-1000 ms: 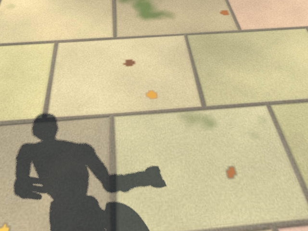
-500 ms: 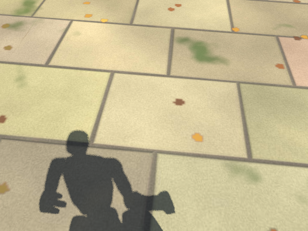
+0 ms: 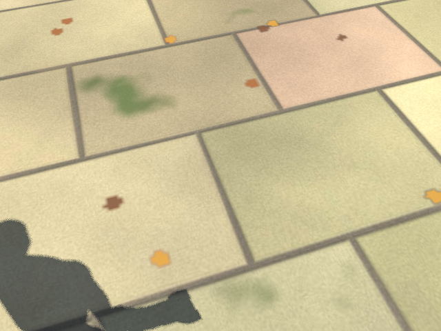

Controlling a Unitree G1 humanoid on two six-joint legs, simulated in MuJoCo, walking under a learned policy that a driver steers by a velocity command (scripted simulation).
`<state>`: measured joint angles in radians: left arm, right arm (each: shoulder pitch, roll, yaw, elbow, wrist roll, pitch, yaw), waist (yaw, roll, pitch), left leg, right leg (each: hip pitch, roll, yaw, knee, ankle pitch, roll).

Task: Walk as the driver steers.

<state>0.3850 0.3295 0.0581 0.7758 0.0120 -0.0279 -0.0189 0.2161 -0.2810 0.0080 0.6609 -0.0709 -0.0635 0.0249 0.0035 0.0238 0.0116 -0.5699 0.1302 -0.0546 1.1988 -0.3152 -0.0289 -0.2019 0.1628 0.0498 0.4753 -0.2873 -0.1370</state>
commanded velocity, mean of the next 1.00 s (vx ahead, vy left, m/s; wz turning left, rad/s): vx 0.99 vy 0.00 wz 0.55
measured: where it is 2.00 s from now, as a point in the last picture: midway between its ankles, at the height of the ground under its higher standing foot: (115, 114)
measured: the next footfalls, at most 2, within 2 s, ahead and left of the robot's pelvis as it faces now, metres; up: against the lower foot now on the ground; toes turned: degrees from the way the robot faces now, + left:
left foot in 0.26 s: +0.49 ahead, +0.08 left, +0.00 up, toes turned +1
right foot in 0.68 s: +0.92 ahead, -0.06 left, +0.00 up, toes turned +22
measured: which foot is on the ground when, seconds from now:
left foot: up 0.00-0.24, down 0.26-0.70, up 0.72-1.00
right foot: down 0.00-0.26, up 0.28-0.66, down 0.68-1.00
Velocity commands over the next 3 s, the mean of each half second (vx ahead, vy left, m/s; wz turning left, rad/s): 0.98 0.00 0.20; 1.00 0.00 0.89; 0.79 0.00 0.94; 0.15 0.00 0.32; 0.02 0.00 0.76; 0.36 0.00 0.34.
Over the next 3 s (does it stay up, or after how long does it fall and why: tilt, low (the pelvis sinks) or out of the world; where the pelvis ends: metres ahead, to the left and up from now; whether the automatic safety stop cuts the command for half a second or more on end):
stays up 1.33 0.56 0.02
